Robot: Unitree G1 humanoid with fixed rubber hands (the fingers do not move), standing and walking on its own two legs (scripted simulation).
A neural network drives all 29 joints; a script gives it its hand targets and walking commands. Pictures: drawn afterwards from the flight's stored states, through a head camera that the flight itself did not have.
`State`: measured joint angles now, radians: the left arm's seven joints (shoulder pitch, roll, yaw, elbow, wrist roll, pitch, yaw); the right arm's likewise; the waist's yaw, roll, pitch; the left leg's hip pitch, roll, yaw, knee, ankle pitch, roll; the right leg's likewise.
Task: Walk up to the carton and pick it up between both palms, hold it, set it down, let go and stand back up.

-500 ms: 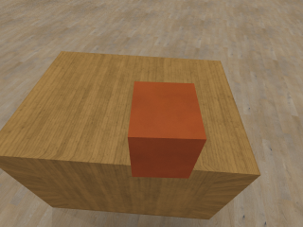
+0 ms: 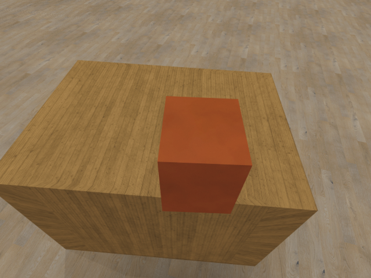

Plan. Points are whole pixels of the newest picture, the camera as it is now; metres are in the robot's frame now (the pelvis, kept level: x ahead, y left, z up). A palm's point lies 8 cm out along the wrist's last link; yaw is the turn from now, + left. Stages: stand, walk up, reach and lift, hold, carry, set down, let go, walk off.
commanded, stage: stand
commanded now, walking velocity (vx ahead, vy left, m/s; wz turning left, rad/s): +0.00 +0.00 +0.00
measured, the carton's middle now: (199, 156) +0.42 -0.04 +0.00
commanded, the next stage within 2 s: reach and lift in 0.16 s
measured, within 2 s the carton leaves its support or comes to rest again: neither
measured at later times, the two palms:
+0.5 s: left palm (103, 270) +0.17 +0.19 -0.12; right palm out of the picture +0.15 -0.18 -0.13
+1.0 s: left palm out of the picture +0.15 +0.19 -0.09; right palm out of the picture +0.12 -0.20 -0.10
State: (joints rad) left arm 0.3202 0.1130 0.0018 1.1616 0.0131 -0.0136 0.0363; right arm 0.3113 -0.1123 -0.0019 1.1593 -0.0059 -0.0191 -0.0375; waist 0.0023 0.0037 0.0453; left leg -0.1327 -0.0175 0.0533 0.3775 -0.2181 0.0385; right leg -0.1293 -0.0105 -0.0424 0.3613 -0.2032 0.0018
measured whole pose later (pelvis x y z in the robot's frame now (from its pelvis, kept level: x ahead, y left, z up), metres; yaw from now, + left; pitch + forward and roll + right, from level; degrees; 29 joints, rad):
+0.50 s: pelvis -0.02 +0.00 -0.01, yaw +1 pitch +7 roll -2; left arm -0.14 0.10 0.03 0.74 0.05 0.60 -0.03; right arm -0.13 -0.07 -0.02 0.99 0.16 0.32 -0.10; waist -0.01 0.00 -0.04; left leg -0.39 0.01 0.03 0.51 -0.23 0.02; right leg -0.35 0.03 -0.01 0.42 -0.18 -0.02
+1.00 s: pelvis -0.03 -0.02 +0.00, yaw +0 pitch +3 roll +0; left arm 0.00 0.17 0.05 0.66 0.02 0.36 -0.07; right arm 0.15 -0.06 0.08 0.60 0.12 0.21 -0.18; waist -0.01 0.01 -0.02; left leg -0.27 0.01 0.04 0.36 -0.14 0.01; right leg -0.27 0.04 0.00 0.36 -0.14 -0.03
